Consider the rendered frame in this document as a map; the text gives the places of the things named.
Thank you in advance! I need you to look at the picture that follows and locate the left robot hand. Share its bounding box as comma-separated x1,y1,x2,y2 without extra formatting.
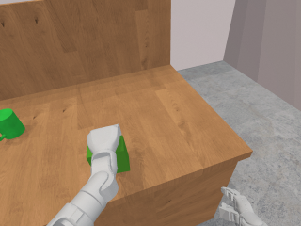
87,123,122,168

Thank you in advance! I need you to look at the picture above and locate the table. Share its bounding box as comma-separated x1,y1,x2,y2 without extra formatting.
0,0,253,226

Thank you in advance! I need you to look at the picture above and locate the sponge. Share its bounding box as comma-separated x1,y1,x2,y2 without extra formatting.
86,135,130,173

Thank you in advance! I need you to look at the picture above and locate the right robot hand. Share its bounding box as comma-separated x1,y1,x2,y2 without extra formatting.
219,186,254,226

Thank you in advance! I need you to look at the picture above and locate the left robot forearm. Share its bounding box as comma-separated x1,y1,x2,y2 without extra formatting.
46,149,119,226

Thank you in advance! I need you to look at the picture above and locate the right robot forearm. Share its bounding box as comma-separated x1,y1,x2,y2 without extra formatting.
239,211,268,226

